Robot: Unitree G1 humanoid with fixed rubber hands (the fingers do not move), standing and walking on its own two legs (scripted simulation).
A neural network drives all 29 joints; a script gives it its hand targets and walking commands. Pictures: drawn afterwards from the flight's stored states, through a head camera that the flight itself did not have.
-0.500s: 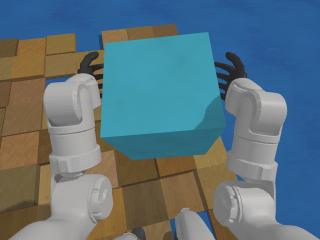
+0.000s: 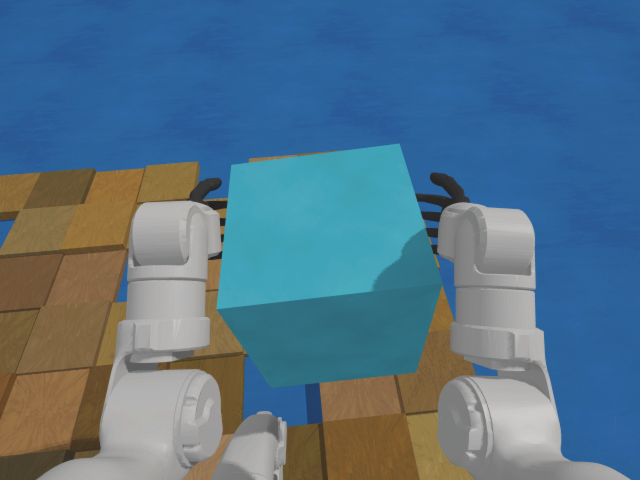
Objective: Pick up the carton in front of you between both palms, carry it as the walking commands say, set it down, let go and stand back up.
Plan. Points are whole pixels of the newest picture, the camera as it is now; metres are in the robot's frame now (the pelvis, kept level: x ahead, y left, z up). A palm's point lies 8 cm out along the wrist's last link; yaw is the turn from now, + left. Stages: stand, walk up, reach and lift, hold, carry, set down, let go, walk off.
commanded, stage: carry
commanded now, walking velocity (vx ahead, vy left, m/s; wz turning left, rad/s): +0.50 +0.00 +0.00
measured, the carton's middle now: (330, 275) +0.37 +0.01 +0.03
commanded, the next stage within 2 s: none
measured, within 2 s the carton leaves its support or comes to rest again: neither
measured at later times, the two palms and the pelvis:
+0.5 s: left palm (247, 59) +0.69 +0.15 +0.16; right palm (438, 62) +0.66 -0.14 +0.17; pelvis +0.29 +0.03 +0.04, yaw -1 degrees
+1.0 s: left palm out of the picture +0.95 +0.22 +0.16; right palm out of the picture +0.97 -0.07 +0.17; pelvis +0.59 +0.05 +0.02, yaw +1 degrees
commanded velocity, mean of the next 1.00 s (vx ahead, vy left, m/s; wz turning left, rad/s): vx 0.50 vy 0.00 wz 0.00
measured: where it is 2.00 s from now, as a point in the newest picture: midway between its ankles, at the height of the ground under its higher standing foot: (311, 216)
